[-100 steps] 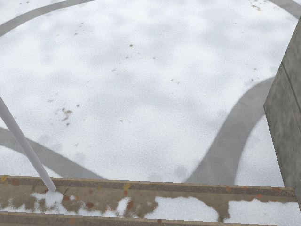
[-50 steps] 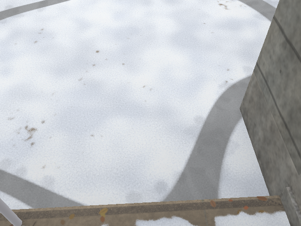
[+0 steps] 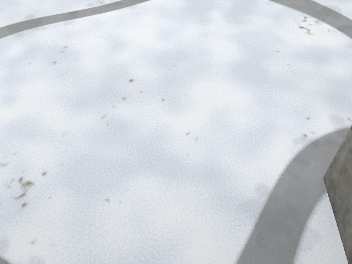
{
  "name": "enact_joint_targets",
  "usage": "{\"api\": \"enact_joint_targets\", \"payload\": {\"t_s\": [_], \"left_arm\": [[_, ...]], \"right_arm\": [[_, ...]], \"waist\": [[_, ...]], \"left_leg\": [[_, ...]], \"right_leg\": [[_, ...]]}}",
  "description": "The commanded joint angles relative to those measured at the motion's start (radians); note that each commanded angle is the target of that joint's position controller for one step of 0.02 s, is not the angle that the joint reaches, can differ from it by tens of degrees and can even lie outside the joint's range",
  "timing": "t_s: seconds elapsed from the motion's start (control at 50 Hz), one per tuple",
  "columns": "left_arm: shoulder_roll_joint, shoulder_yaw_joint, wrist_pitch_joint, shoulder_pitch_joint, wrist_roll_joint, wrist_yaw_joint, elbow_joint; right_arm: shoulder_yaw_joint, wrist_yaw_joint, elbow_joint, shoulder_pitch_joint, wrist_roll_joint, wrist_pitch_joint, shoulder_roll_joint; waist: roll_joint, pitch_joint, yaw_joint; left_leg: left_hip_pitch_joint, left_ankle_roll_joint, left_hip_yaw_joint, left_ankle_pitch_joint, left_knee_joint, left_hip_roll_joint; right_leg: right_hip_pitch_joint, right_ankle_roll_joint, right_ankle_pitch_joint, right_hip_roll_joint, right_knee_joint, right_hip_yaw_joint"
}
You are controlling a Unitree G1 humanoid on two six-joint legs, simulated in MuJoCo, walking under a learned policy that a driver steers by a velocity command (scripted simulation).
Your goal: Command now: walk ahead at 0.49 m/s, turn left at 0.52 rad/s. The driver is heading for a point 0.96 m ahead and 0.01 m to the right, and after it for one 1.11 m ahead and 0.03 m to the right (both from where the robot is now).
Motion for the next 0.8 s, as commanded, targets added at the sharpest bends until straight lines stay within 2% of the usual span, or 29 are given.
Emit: {"api": "enact_joint_targets", "payload": {"t_s": [0.02, 0.08, 0.1, 0.14, 0.16, 0.18, 0.2, 0.22, 0.24, 0.26, 0.28, 0.3, 0.32, 0.34, 0.38, 0.42, 0.44, 0.46, 0.5, 0.6, 0.62, 0.64, 0.66, 0.68, 0.7, 0.72, 0.74, 0.76, 0.8], "left_arm": [[0.041, -0.009, 0.016, 0.091, -0.026, -0.006, -0.050], [0.060, -0.012, 0.036, 0.017, 0.004, -0.022, -0.108], [0.086, -0.007, 0.029, 0.012, -0.002, -0.023, -0.092], [0.182, 0.045, -0.003, 0.279, -0.041, -0.015, 0.011], [0.246, 0.086, -0.013, 0.589, -0.019, -0.017, 0.107], [0.323, 0.096, -0.012, 0.588, -0.009, -0.047, 0.082], [0.307, 0.099, 0.010, 0.601, 0.026, -0.081, 0.067], [0.249, 0.107, 0.016, 0.485, 0.033, -0.060, 0.065], [0.106, 0.055, 0.016, 0.403, 0.010, -0.062, 0.067], [0.034, 0.026, 0.013, 0.347, 0.013, -0.062, 0.073], [-0.073, -0.008, -0.011, 0.253, 0.016, -0.035, 0.065], [-0.037, 0.003, -0.037, 0.199, -0.003, -0.023, 0.067], [-0.039, 0.002, -0.058, 0.197, -0.041, -0.009, 0.062], [0.020, 0.007, -0.066, 0.309, -0.041, -0.012, 0.127], [0.101, 0.020, -0.070, 0.386, -0.012, -0.015, 0.169], [0.057, 0.004, -0.079, 0.510, -0.032, 0.017, 0.213], [0.019, -0.010, -0.077, 0.526, -0.032, 0.022, 0.218], [0.035, -0.014, -0.066, 0.543, -0.029, 0.016, 0.213], [0.051, -0.016, -0.054, 0.528, -0.020, -0.013, 0.213], [0.056, -0.003, -0.037, 0.660, -0.061, 0.013, 0.300], [0.045, 0.025, 0.014, 0.549, -0.163, 0.047, 0.273], [0.050, 0.019, 0.032, 0.530, -0.144, 0.057, 0.279], [0.046, 0.025, 0.037, 0.516, -0.122, 0.051, 0.299], [0.021, 0.016, 0.021, 0.497, -0.114, 0.034, 0.289], [0.028, 0.028, -0.001, 0.429, -0.115, 0.019, 0.268], [-0.023, 0.009, -0.021, 0.528, -0.163, 0.020, 0.261], [0.060, 0.031, -0.050, 0.483, -0.178, 0.015, 0.200], [0.086, 0.036, -0.053, 0.385, -0.181, 0.020, 0.124], [0.049, 0.049, -0.021, 0.255, -0.156, 0.056, 0.062]], "right_arm": [[-0.014, -0.014, -0.116, -0.123, -0.007, -0.037, -0.171], [-0.010, 0.002, -0.101, 0.023, 0.008, -0.020, -0.162], [-0.013, 0.002, -0.097, 0.024, 0.014, -0.004, -0.170], [-0.017, 0.024, -0.135, -0.070, 0.029, 0.021, -0.209], [0.014, 0.061, -0.114, -0.001, -0.002, 0.018, -0.114], [0.010, 0.087, -0.064, 0.239, 0.042, 0.016, -0.004], [-0.008, 0.095, -0.123, 0.214, 0.061, 0.024, -0.126], [-0.015, 0.068, -0.215, 0.000, 0.052, 0.029, -0.144], [-0.021, 0.033, -0.215, -0.107, 0.038, 0.031, -0.164], [-0.024, 0.015, -0.196, -0.100, 0.032, 0.033, -0.158], [-0.002, 0.019, -0.201, -0.128, -0.003, 0.030, -0.099], [0.011, 0.028, -0.200, -0.152, -0.027, 0.036, -0.046], [0.003, 0.042, -0.195, -0.216, -0.027, 0.036, -0.079], [0.001, 0.057, -0.202, -0.290, -0.022, 0.049, -0.063], [0.009, 0.072, -0.204, -0.248, -0.010, 0.048, -0.085], [0.007, 0.051, -0.262, -0.458, -0.030, 0.036, -0.137], [0.015, 0.041, -0.266, -0.517, -0.027, 0.032, -0.142], [0.019, 0.035, -0.265, -0.525, -0.019, 0.037, -0.121], [0.021, 0.044, -0.287, -0.547, -0.019, 0.053, -0.147], [0.031, 0.047, -0.330, -0.766, -0.015, 0.061, -0.162], [0.010, 0.047, -0.379, -0.873, 0.216, 0.033, -0.138], [0.006, 0.046, -0.348, -0.780, 0.224, 0.019, -0.145], [-0.007, 0.044, -0.279, -0.571, 0.195, 0.023, -0.144], [-0.044, 0.034, -0.201, -0.344, 0.150, 0.026, -0.199], [-0.058, 0.013, -0.109, -0.036, 0.114, 0.045, -0.229], [-0.056, 0.003, -0.072, 0.094, 0.074, 0.054, -0.266], [-0.068, -0.009, -0.067, 0.088, 0.100, 0.065, -0.281], [-0.075, -0.022, -0.085, 0.004, 0.116, 0.077, -0.284], [-0.067, -0.033, -0.150, -0.243, 0.110, 0.070, -0.230]], "waist": [[0.058, 0.083, 0.090], [0.060, 0.152, 0.049], [0.062, 0.168, 0.033], [0.027, 0.098, 0.152], [-0.063, -0.074, 0.235], [-0.272, -0.227, 0.128], [-0.179, -0.283, 0.208], [-0.071, -0.062, 0.241], [0.085, 0.066, 0.197], [0.109, 0.095, 0.124], [0.115, 0.142, 0.041], [0.005, 0.187, 0.027], [0.049, 0.145, 0.081], [-0.022, 0.120, 0.109], [0.033, 0.099, 0.086], [0.047, 0.111, 0.185], [0.060, 0.124, 0.202], [0.035, 0.094, 0.198], [0.010, 0.170, 0.180], [0.047, 0.244, 0.281], [0.090, 0.305, 0.292], [0.095, 0.245, 0.237], [0.006, 0.149, 0.165], [0.087, 0.009, 0.063], [0.138, -0.112, -0.073], [0.259, -0.366, -0.091], [0.280, -0.467, -0.108], [0.188, -0.429, -0.067], [-0.074, -0.172, 0.068]], "left_leg": [[-0.641, 0.120, -0.166, 0.025, -0.078, 0.109], [-0.354, 0.152, -0.386, -0.043, 0.071, 0.183], [-0.223, 0.148, -0.433, -0.043, 0.148, 0.190], [-0.152, 0.097, -0.391, 0.216, 0.456, 0.134], [-0.368, 0.009, -0.335, 0.283, 0.818, 0.093], [-0.776, -0.062, -0.106, -0.308, 1.350, -0.029], [-0.984, -0.097, -0.112, -0.311, 1.519, -0.008], [-1.247, -0.096, -0.154, -0.135, 1.362, 0.097], [-1.174, -0.077, -0.179, 0.066, 1.249, 0.158], [-1.007, -0.046, -0.174, 0.210, 1.131, 0.197], [-0.834, -0.003, -0.201, 0.447, 0.761, 0.286], [-0.696, 0.005, -0.131, 0.518, 0.640, 0.301], [-0.532, -0.014, -0.063, 0.700, 0.338, 0.289], [-0.431, -0.039, 0.003, 0.765, 0.347, 0.286], [-0.459, -0.067, 0.003, 0.782, 0.393, 0.254], [-0.826, -0.087, -0.091, 0.937, 0.043, 0.280], [-0.784, -0.086, -0.095, 1.060, -0.119, 0.289], [-0.546, -0.078, -0.020, 1.117, -0.126, 0.252], [-0.407, -0.074, -0.005, 1.049, -0.067, 0.250], [-0.464, -0.084, 0.026, 0.782, -0.371, 0.246], [-0.458, -0.082, -0.008, 0.736, -0.381, 0.188], [-0.358, -0.060, 0.013, 0.785, -0.453, 0.178], [-0.075, -0.020, -0.031, 0.912, -0.516, 0.216], [0.256, -0.001, 0.040, 1.081, -0.446, 0.184], [0.685, 0.074, -0.069, 1.417, -0.312, 0.330], [1.073, 0.227, -0.264, 1.683, -0.009, 0.575], [1.119, 0.305, -0.369, 1.454, -0.031, 0.598], [1.015, 0.315, -0.409, 0.916, -0.164, 0.585], [0.431, 0.276, -0.475, 0.496, -0.416, 0.568]], "right_leg": [[0.555, 0.055, 0.201, 0.067, -0.148, -0.133], [0.462, 0.055, -0.136, 0.074, -0.358, -0.084], [0.436, 0.032, -0.114, 0.067, -0.492, -0.058], [0.690, -0.035, 0.008, 0.050, -0.646, -0.101], [1.106, -0.187, 0.290, -0.079, -0.430, -0.026], [1.403, -0.401, 0.957, -0.249, -0.069, 0.126], [1.449, -0.485, 0.967, -0.357, -0.136, 0.352], [1.298, -0.435, 0.157, -0.396, -0.302, 0.481], [0.984, -0.357, -0.180, -0.318, -0.381, 0.396], [0.725, -0.331, -0.217, -0.232, -0.403, 0.293], [0.484, -0.246, -0.228, -0.125, -0.461, 0.148], [0.286, -0.248, -0.242, -0.069, -0.505, 0.104], [0.183, -0.279, -0.325, -0.026, -0.545, 0.008], [0.127, -0.283, -0.357, -0.006, -0.538, 0.003], [0.187, -0.279, -0.220, -0.039, -0.418, 0.066], [0.622, -0.233, -0.309, -0.063, -0.298, 0.161], [0.612, -0.212, -0.406, -0.035, -0.254, 0.138], [0.448, -0.203, -0.469, 0.008, -0.264, 0.087], [0.292, -0.228, -0.539, -0.010, -0.280, 0.134], [0.669, -0.172, -0.393, -0.009, -0.179, 0.182], [0.607, -0.116, -0.196, -0.003, -0.085, 0.187], [0.633, -0.098, -0.044, 0.019, 0.024, 0.135], [0.538, -0.104, -0.035, 0.019, 0.199, 0.115], [0.390, -0.067, 0.007, 0.091, 0.402, 0.062], [0.046, -0.025, -0.545, 0.194, 0.783, 0.003], [-0.227, 0.016, -1.115, 0.224, 1.169, 0.073], [-0.364, 0.032, -1.091, 0.175, 1.154, 0.130], [-0.448, 0.033, -0.998, 0.107, 1.015, 0.091], [-0.343, 0.041, -0.721, 0.049, 0.847, -0.035]]}}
